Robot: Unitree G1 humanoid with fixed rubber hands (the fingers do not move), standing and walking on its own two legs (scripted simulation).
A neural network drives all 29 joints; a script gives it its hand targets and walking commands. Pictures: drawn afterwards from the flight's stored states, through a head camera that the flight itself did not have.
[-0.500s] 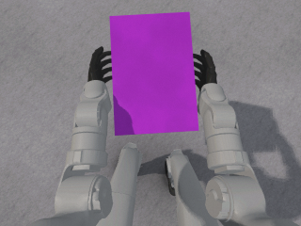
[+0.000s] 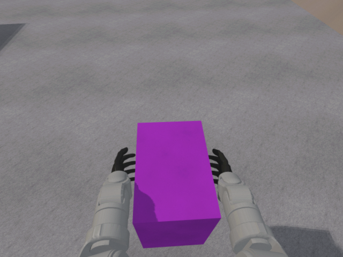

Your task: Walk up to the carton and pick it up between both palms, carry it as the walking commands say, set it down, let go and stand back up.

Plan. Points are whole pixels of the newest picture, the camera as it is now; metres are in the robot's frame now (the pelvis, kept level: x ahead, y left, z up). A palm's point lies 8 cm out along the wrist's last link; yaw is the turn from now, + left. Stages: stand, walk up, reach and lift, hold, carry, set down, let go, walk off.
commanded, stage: reach and lift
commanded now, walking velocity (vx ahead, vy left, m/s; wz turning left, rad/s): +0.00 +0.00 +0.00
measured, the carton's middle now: (171, 185) +0.34 +0.04 -0.06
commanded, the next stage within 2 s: none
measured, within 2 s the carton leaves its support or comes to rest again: neither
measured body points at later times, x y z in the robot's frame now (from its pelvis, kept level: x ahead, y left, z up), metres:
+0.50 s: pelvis +0.02 +0.00 +0.02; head -0.02 +0.00 +0.47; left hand +0.31 +0.18 +0.05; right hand +0.34 -0.09 +0.04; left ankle +0.05 +0.15 -0.71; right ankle +0.02 -0.13 -0.71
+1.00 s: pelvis +0.01 +0.00 +0.02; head -0.04 +0.00 +0.47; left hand +0.31 +0.16 +0.06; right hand +0.32 -0.11 +0.05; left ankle +0.05 +0.15 -0.71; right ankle +0.02 -0.12 -0.71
